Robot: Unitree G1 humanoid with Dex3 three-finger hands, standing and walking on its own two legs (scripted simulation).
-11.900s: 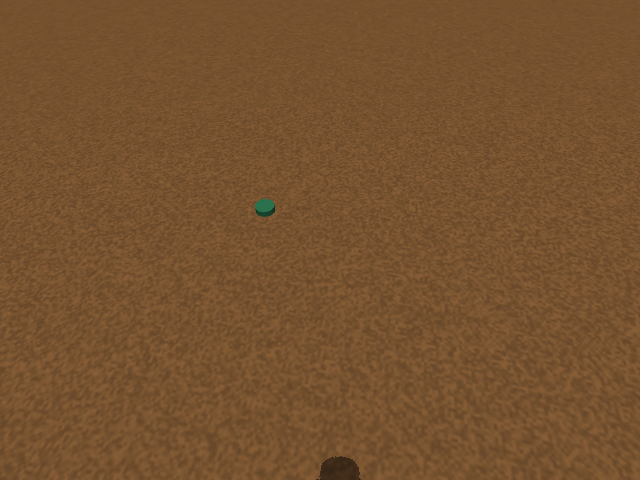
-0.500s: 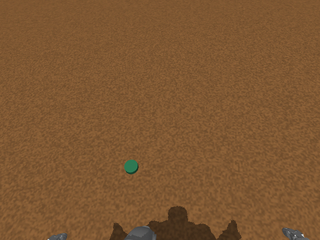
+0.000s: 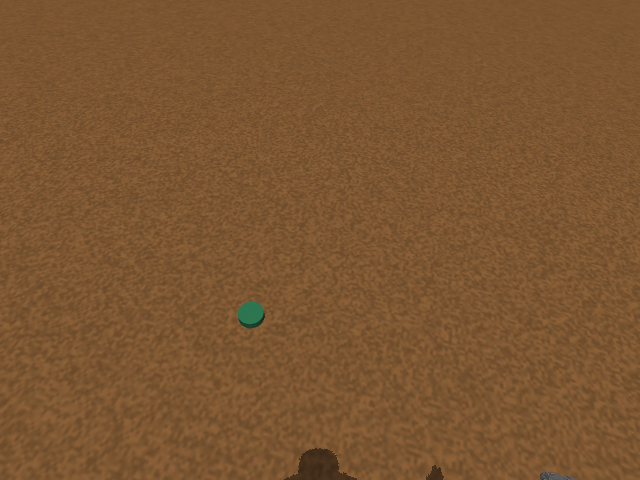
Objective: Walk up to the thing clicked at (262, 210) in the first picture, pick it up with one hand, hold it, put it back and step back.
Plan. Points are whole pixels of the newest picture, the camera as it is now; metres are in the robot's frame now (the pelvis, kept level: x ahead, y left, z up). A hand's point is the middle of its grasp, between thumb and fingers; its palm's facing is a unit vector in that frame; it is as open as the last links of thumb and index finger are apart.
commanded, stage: walk up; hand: left
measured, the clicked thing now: (251, 314) +0.77 +0.26 -0.75
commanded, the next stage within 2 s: stand in 1.26 s
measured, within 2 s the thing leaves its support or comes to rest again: neither
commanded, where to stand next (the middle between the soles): +0.37 +0.02 m, yaw +0 degrees
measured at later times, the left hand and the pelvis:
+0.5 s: hand out of the picture +0.05 +0.31 -0.15, palm faces +0.05 -0.92 -0.39, open 7.3 cm; pelvis +0.01 +0.03 +0.00, yaw +2 degrees
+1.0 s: hand out of the picture +0.15 +0.27 -0.14, palm faces +0.03 -0.95 -0.32, open 7.3 cm; pelvis +0.04 +0.01 +0.00, yaw +1 degrees
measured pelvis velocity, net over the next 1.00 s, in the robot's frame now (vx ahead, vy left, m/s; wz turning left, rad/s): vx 0.04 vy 0.01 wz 0.03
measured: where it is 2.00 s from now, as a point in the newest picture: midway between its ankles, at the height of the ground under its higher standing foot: outside the picture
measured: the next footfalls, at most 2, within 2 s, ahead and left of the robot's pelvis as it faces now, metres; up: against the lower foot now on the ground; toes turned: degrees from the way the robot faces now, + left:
right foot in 0.04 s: +0.01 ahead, -0.15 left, +0.00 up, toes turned +2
left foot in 0.34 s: +0.08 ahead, +0.14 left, +0.00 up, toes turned +1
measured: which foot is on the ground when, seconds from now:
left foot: down 0.00-0.08, up 0.10-0.32, down 0.34-1.00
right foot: up 0.00-0.02, down 0.04-0.40, up 0.42-0.66, down 0.68-1.00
